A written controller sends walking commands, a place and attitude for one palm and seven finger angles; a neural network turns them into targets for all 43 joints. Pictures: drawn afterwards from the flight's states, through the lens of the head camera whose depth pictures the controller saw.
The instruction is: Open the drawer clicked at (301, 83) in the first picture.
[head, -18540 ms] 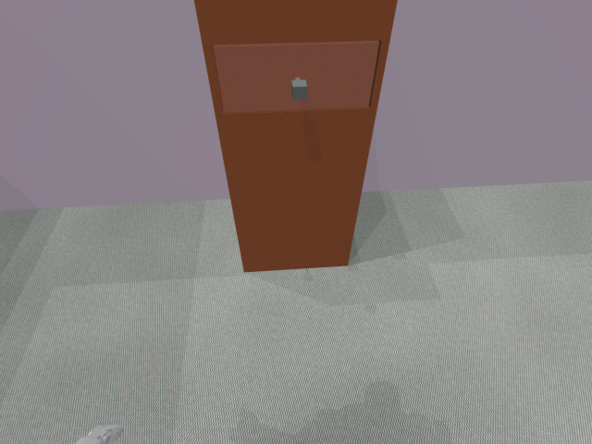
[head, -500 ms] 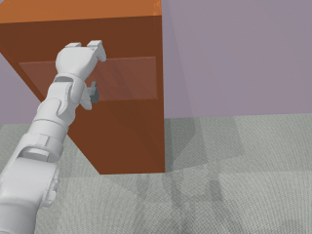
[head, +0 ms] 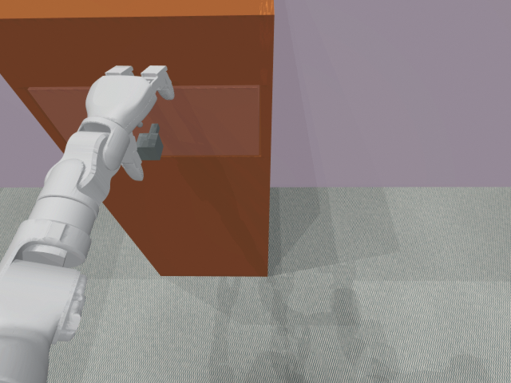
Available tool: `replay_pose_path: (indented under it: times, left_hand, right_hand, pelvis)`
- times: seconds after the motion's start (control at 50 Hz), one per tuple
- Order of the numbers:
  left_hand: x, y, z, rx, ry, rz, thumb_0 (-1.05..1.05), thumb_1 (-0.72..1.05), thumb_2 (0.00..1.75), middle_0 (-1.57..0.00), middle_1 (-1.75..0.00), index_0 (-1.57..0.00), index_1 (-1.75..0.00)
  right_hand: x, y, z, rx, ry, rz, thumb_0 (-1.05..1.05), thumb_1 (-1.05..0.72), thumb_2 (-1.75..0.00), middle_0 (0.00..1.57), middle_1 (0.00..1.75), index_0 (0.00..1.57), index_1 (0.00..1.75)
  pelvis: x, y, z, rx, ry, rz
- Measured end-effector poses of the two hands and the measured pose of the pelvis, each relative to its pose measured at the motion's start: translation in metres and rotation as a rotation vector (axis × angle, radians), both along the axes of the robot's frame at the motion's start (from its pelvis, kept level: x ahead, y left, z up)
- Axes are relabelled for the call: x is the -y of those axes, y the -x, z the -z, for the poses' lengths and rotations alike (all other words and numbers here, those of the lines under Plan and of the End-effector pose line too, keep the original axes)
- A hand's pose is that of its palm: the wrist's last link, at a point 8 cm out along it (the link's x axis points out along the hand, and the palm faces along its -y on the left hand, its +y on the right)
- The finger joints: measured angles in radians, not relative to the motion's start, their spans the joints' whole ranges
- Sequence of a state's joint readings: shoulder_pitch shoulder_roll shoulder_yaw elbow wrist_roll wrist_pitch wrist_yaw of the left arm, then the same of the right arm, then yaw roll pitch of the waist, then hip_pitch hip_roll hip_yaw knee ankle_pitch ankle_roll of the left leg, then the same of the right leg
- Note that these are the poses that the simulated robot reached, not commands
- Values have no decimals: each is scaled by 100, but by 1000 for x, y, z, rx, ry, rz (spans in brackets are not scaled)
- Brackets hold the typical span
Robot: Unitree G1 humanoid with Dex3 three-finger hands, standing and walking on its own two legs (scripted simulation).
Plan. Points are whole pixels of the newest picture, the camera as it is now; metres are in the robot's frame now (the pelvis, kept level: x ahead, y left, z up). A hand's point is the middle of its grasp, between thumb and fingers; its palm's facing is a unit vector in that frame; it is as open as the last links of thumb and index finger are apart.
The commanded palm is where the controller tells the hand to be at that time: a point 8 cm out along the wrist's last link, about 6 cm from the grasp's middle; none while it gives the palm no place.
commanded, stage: move the hooked fingers above the handle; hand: left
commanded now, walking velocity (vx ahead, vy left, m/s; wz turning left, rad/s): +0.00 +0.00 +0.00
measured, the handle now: (151, 139) +0.51 +0.20 +0.06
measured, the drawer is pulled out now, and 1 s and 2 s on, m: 0.00 0.00 0.00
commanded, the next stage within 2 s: lift the fingers back up to retry in 1.72 s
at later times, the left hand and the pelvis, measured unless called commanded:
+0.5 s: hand (109, 153) +0.45 +0.25 +0.10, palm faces -0.16 +0.03 -0.99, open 13.8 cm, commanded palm +0.46 +0.24 +0.18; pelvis -0.01 -0.01 +0.00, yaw -1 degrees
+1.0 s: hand (126, 127) +0.47 +0.22 +0.13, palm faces -0.03 -0.02 -1.00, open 13.5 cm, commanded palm +0.45 +0.24 +0.18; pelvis -0.01 +0.00 +0.00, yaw -3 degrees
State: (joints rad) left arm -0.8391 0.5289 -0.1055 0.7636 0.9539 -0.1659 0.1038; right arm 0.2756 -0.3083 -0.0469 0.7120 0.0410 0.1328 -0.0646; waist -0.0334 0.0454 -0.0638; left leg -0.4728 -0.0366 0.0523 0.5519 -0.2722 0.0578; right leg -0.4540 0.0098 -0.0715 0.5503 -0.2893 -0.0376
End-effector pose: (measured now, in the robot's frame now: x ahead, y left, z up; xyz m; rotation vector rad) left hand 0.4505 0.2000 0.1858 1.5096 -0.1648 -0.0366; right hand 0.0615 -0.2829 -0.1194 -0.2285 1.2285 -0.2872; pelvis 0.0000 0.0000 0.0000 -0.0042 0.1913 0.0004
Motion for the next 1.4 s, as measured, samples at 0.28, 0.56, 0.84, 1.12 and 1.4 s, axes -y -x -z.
replay_pose_path:
  times: [0.28, 0.56, 0.84, 1.12, 1.4]
  left_hand:
    - [9, -3, -12, -86, -61, -168, 0, -49, 30, -39, -124, -35, -126]
    - [-34, 13, 29, -171, -83, -74, 0, -49, 30, -33, -120, -33, -121]
    - [-6, -6, 9, -42, -29, -106, 0, -49, 30, -49, -125, -39, -128]
    - [-48, 6, 8, -156, -83, -231, 0, -49, 30, -34, -121, -34, -122]
    - [1, -3, 14, -31, -10, -9, 0, -49, 30, -45, -126, -33, -121]
  right_hand:
    - [-29, -5, 4, 98, -112, 50, 1, -90, -90, 20, 30, 20, 30]
    - [8, 30, -1, -37, 37, 18, 1, -90, -90, 20, 30, 20, 30]
    - [-25, 10, 9, 11, -71, 37, 1, -90, -90, 20, 30, 20, 30]
    - [-29, 12, 2, 70, -61, 37, 1, -90, -90, 20, 30, 21, 30]
    - [-11, 20, 2, -15, -11, 29, 1, -90, -90, 20, 30, 20, 30]
  pelvis:
    - [5, 11, -4, 30, -9, 50]
    - [7, 9, 2, -10, 4, -4]
    - [-6, 4, 1, -8, 3, 24]
    - [-3, 12, -1, 12, 0, 33]
    - [-9, 0, 1, -7, 5, 18]
